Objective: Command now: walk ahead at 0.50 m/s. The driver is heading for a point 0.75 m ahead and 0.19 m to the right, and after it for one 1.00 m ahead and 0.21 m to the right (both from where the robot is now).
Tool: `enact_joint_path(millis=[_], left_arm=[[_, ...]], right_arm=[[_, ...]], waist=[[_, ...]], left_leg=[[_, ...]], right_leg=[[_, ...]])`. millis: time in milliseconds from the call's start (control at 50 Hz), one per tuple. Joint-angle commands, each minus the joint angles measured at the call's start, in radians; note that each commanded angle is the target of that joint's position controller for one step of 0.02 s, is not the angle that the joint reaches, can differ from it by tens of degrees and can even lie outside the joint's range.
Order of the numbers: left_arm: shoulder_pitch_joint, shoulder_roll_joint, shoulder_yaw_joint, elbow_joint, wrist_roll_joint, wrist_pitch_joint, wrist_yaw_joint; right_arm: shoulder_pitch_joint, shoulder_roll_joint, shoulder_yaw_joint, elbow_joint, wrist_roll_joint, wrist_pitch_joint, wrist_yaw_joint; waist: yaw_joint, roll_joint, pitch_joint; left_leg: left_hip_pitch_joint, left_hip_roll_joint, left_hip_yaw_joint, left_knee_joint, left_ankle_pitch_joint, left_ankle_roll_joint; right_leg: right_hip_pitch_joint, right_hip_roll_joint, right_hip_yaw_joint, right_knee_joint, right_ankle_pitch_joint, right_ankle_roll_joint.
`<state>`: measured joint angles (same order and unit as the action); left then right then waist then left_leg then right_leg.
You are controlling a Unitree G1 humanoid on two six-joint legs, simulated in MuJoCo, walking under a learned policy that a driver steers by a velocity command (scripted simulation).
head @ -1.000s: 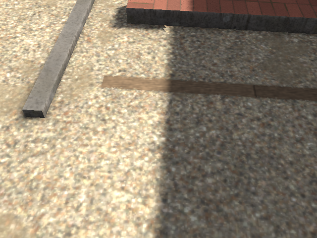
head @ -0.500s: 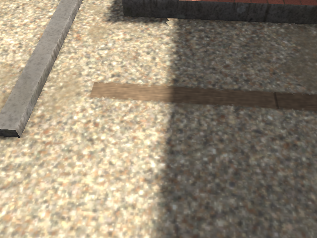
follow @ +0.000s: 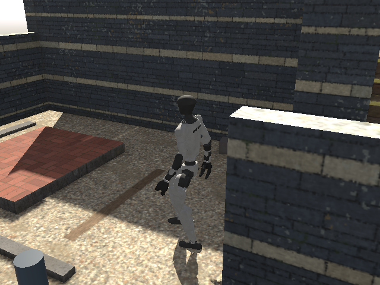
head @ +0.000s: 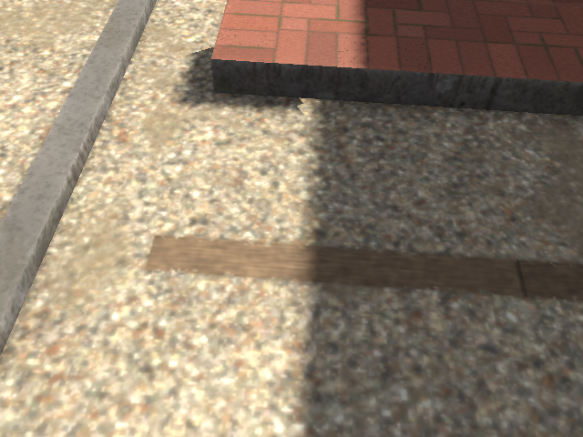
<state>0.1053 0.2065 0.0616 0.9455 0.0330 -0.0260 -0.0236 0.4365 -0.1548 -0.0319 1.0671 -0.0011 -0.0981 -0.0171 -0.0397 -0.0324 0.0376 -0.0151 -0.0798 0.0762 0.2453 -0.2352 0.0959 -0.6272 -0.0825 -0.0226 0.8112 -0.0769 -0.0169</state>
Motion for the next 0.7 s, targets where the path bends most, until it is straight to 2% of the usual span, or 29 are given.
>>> enact_joint_path(millis=[20,80,120,140,160,180,200,220,240,260,280,300,320,340,380,420,460,540,620,660,700], left_arm=[[-0.108,0.014,-0.009,-0.081,-0.010,-0.013,-0.003],[-0.156,0.029,-0.010,-0.106,-0.010,-0.020,-0.001],[-0.136,0.045,-0.005,-0.110,-0.010,-0.029,0.002],[-0.087,0.054,0.000,-0.097,-0.010,-0.035,0.007],[0.011,0.063,0.005,-0.067,-0.012,-0.041,0.012],[0.168,0.085,0.019,-0.012,-0.006,-0.051,0.019],[0.342,0.148,0.039,0.026,0.012,-0.061,0.030],[0.408,0.254,0.064,0.030,0.027,-0.058,0.029],[0.311,0.202,0.054,0.017,-0.013,-0.039,0.022],[0.197,0.152,0.038,-0.004,-0.022,-0.037,0.020],[0.146,0.093,0.022,-0.010,-0.019,-0.045,0.017],[0.140,0.061,0.010,0.002,-0.017,-0.053,0.021],[0.151,0.031,0.000,0.020,-0.019,-0.059,0.026],[0.178,0.028,-0.003,0.033,-0.019,-0.067,0.029],[0.231,0.058,0.000,0.052,-0.021,-0.080,0.031],[0.271,0.082,0.003,0.062,-0.024,-0.082,0.031],[0.307,0.080,0.000,0.068,-0.024,-0.079,0.031],[0.373,0.081,-0.005,0.081,-0.023,-0.079,0.031],[0.443,0.083,-0.009,0.102,-0.018,-0.072,0.039],[0.441,0.100,-0.004,0.102,-0.011,-0.068,0.045],[0.406,0.119,0.002,0.094,-0.006,-0.065,0.048]], right_arm=[[0.042,-0.130,-0.017,-0.023,-0.007,-0.016,-0.003],[0.066,-0.132,-0.015,-0.005,-0.012,-0.010,-0.008],[0.053,-0.138,-0.017,0.002,-0.017,-0.009,-0.013],[0.036,-0.145,-0.018,0.001,-0.018,-0.009,-0.015],[0.032,-0.164,-0.024,0.004,-0.026,-0.007,-0.014],[0.019,-0.157,-0.022,0.000,-0.021,-0.004,-0.010],[0.017,-0.150,-0.020,-0.022,-0.014,0.000,-0.003],[0.145,-0.042,-0.002,-0.043,0.024,0.004,0.014],[0.082,-0.145,-0.030,-0.035,-0.006,0.009,0.014],[-0.014,-0.147,-0.035,-0.068,-0.012,0.008,0.018],[-0.073,-0.133,-0.033,-0.086,-0.011,0.002,0.022],[-0.086,-0.118,-0.035,-0.087,-0.018,0.008,0.023],[-0.065,-0.099,-0.033,-0.083,-0.030,0.023,0.028],[-0.049,-0.084,-0.031,-0.076,-0.035,0.035,0.032],[-0.069,-0.077,-0.032,-0.083,-0.038,0.051,0.039],[-0.159,-0.085,-0.032,-0.117,-0.039,0.061,0.042],[-0.256,-0.095,-0.031,-0.150,-0.032,0.065,0.044],[-0.400,-0.083,-0.019,-0.202,-0.021,0.061,0.047],[-0.507,-0.089,-0.014,-0.249,-0.020,0.053,0.044],[-0.529,-0.102,-0.015,-0.271,-0.017,0.044,0.043],[-0.487,-0.120,-0.020,-0.273,-0.014,0.031,0.039]], waist=[[0.004,0.081,0.054],[-0.010,0.098,0.071],[0.009,0.107,0.066],[0.033,0.114,0.045],[0.075,0.128,-0.010],[0.139,0.089,-0.092],[0.202,0.038,-0.192],[0.145,-0.205,-0.318],[0.130,-0.070,-0.279],[0.091,-0.028,-0.111],[0.072,0.017,-0.049],[0.044,0.006,-0.011],[0.018,-0.016,-0.005],[0.009,-0.022,-0.012],[0.001,-0.013,-0.010],[0.012,-0.011,0.018],[0.035,-0.015,0.044],[0.074,-0.020,0.056],[0.107,-0.028,0.067],[0.103,-0.033,0.067],[0.068,-0.043,0.051]], left_leg=[[-0.026,0.264,-0.139,-0.083,0.483,0.084],[0.051,0.287,-0.136,-0.061,0.523,0.092],[0.094,0.303,-0.130,-0.013,0.629,0.085],[0.101,0.301,-0.117,0.042,0.747,0.074],[0.112,0.288,-0.093,0.157,0.859,0.063],[0.056,0.251,-0.060,0.340,0.852,0.046],[-0.127,0.208,-0.031,0.608,0.590,0.031],[-0.493,0.021,0.017,1.016,-0.120,-0.014],[-0.591,0.034,-0.120,1.108,-0.243,0.005],[-0.631,0.088,-0.126,1.090,-0.159,0.011],[-0.605,0.123,-0.131,1.029,-0.086,0.008],[-0.566,0.148,-0.130,0.971,-0.055,0.003],[-0.515,0.164,-0.128,0.926,-0.039,-0.009],[-0.490,0.163,-0.119,0.905,-0.033,-0.019],[-0.512,0.166,-0.096,0.870,-0.013,-0.038],[-0.584,0.184,-0.078,0.809,0.043,-0.057],[-0.646,0.196,-0.063,0.725,0.108,-0.072],[-0.645,0.177,-0.028,0.523,0.208,-0.084],[-0.646,0.145,-0.019,0.401,0.213,-0.081],[-0.634,0.133,-0.028,0.358,0.171,-0.071],[-0.537,0.111,-0.031,0.306,0.108,-0.051]], right_leg=[[0.005,0.031,-0.043,-0.114,0.075,-0.006],[0.012,0.043,-0.053,-0.189,0.048,-0.034],[0.062,0.059,-0.057,-0.232,-0.015,-0.063],[0.136,0.083,-0.067,-0.257,-0.052,-0.079],[0.255,0.116,-0.079,-0.297,-0.073,-0.102],[0.455,0.129,-0.082,-0.347,-0.030,-0.130],[0.694,-0.027,0.092,-0.357,-0.122,-0.178],[0.965,-0.332,0.612,-0.454,-0.198,-0.338],[0.884,-0.312,0.715,-0.551,-0.286,-0.325],[0.726,-0.280,0.542,-0.568,-0.290,-0.293],[0.611,-0.232,0.439,-0.608,-0.210,-0.262],[0.536,-0.186,0.352,-0.627,-0.123,-0.224],[0.484,-0.148,0.281,-0.642,-0.057,-0.198],[0.472,-0.134,0.247,-0.645,0.002,-0.193],[0.473,-0.119,0.198,-0.656,0.086,-0.199],[0.483,-0.112,0.171,-0.686,0.080,-0.200],[0.511,-0.100,0.150,-0.704,0.102,-0.193],[0.570,-0.082,0.103,-0.703,0.201,-0.171],[0.671,-0.102,0.136,-0.651,0.293,-0.191],[0.717,-0.121,0.161,-0.608,0.352,-0.198],[0.719,-0.128,0.170,-0.545,0.450,-0.181]])
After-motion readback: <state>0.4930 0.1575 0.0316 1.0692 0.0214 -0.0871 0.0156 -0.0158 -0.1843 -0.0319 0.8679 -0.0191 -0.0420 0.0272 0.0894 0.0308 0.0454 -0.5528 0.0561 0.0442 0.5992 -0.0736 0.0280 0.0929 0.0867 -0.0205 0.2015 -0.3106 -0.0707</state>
